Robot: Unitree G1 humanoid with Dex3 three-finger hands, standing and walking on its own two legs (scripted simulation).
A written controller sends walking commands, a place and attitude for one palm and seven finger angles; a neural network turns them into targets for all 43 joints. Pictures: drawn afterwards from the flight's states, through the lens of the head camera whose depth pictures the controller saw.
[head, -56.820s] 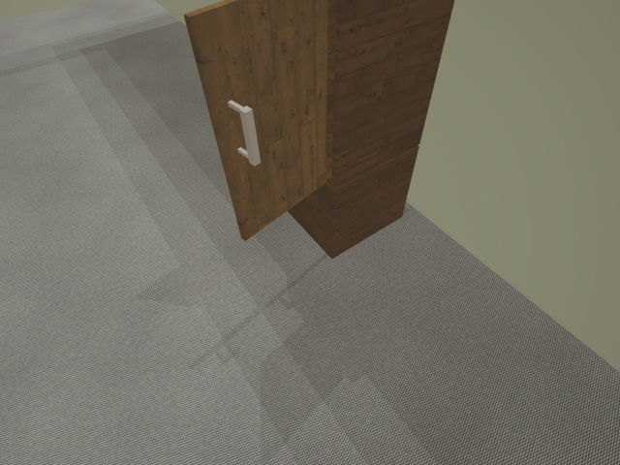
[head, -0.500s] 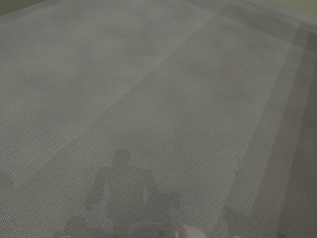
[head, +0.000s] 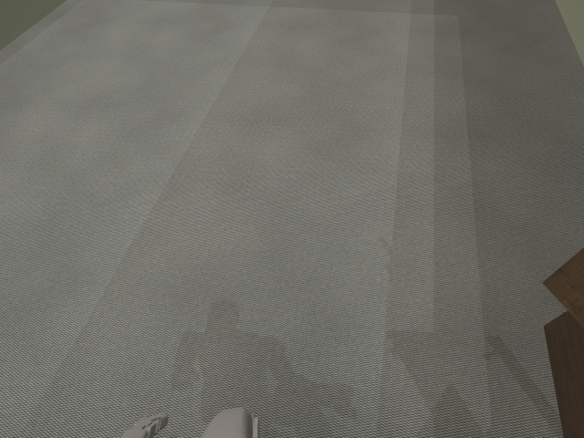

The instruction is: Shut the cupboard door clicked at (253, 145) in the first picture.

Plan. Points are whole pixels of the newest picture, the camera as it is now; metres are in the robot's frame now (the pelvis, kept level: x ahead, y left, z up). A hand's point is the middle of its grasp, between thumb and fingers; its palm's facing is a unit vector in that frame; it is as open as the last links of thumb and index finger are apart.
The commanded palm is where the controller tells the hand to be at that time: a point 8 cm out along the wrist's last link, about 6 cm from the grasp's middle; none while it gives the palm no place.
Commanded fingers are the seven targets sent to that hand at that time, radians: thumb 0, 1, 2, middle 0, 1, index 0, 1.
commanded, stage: turn to face it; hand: left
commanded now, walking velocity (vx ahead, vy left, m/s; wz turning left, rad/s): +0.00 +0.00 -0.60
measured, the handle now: out of the picture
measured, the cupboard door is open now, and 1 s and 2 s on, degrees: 35 35 35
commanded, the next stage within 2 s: take the last steps up to it in 1.80 s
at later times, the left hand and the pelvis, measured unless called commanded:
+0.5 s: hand out of the picture +0.13 +0.25 -0.18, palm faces -0.22 -0.95 -0.21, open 7.4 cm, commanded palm none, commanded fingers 0.00 0.90 0.90 -0.20 -0.30 -0.20 -0.30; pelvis +0.02 +0.06 +0.00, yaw -17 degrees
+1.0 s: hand (248, 394) +0.20 +0.09 -0.14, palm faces -0.57 -0.77 -0.29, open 7.3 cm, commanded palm none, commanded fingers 0.00 0.90 0.90 -0.20 -0.30 -0.20 -0.30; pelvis -0.01 +0.00 +0.00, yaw -36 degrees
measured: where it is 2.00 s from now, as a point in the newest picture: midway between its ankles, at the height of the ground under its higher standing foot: outside the picture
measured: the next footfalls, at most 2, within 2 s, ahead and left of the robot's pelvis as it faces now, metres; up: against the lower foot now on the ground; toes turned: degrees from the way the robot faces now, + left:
left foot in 0.34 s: +0.09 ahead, +0.14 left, +0.00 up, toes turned -11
right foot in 0.84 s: -0.03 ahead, -0.09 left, +0.00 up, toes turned -35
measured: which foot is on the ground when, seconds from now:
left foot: up 0.00-0.32, down 0.34-0.84, up 0.86-1.00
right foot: down 0.00-0.34, up 0.36-0.82, down 0.84-1.00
